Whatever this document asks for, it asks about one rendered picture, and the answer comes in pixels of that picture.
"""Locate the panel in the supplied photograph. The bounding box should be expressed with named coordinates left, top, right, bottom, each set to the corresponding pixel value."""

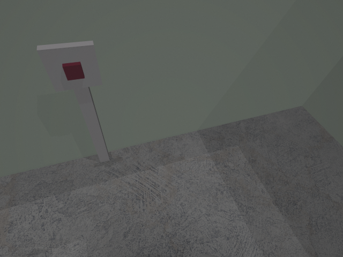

left=37, top=41, right=110, bottom=162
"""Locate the button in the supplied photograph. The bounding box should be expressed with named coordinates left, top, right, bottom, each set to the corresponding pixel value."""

left=62, top=62, right=85, bottom=80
